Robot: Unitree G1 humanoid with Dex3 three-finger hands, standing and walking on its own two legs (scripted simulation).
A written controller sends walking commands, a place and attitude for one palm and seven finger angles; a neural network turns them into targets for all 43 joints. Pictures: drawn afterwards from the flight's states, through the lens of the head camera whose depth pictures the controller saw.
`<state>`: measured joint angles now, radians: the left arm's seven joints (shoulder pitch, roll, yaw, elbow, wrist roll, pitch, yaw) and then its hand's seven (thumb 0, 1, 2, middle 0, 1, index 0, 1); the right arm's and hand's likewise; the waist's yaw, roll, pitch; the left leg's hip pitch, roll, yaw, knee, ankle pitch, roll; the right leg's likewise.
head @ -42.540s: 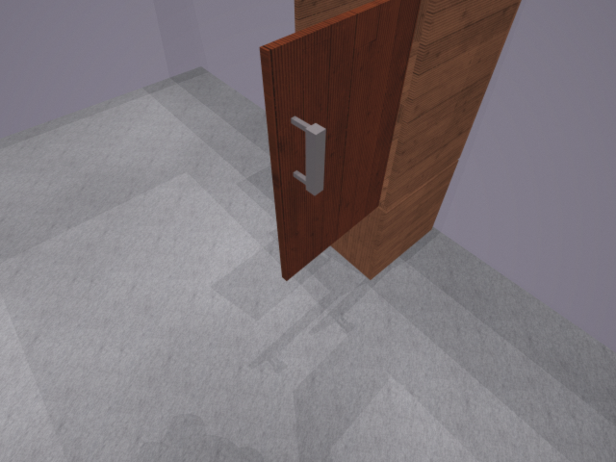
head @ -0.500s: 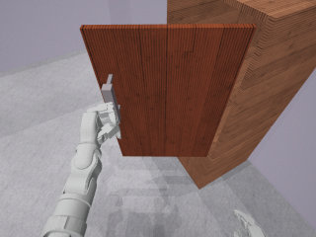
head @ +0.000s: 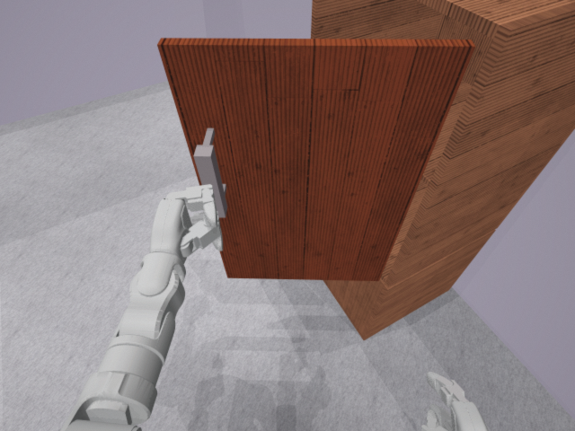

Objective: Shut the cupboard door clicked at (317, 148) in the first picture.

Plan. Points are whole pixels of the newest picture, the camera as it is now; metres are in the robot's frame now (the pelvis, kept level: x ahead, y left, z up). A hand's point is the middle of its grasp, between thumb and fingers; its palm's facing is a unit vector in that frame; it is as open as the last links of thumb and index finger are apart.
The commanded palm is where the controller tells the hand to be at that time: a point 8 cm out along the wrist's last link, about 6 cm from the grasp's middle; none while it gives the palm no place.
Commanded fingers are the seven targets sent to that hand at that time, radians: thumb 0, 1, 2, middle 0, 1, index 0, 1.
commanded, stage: push the door shut along its arc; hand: left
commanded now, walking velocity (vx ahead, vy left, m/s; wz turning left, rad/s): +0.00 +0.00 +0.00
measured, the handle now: (214, 174) +0.48 +0.14 +0.08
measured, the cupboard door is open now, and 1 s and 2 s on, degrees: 60 41 33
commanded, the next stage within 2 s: pull the fist back off the door in 1.70 s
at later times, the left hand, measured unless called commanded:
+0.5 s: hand (224, 186) +0.44 +0.11 +0.09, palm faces -0.14 -0.99 -0.02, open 2.9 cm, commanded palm +0.43 +0.16 +0.08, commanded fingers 0.00 0.90 0.90 -1.30 -1.50 -1.30 -1.50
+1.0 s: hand (249, 162) +0.50 +0.08 +0.08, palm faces -0.28 -0.96 -0.04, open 3.1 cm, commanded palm +0.50 +0.12 +0.08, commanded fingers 0.00 0.90 0.90 -1.30 -1.50 -1.30 -1.50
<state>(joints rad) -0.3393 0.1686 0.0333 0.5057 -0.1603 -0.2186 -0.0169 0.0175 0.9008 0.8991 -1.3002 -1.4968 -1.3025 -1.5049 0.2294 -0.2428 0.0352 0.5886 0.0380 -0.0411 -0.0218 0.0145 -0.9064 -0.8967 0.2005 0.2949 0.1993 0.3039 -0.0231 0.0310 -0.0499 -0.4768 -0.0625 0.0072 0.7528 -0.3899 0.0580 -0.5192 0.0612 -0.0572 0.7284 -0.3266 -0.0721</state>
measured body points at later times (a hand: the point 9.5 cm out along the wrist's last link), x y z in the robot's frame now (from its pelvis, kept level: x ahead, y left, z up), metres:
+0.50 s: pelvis -0.01 +0.01 -0.01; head +0.06 +0.01 +0.44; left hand +0.44 +0.17 +0.09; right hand +0.05 -0.25 -0.13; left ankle -0.01 +0.08 -0.71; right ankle +0.03 -0.07 -0.71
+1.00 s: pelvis +0.00 +0.02 -0.02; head +0.10 +0.02 +0.41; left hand +0.51 +0.14 +0.09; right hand +0.00 -0.24 -0.14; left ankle -0.01 +0.08 -0.71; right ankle +0.03 -0.07 -0.71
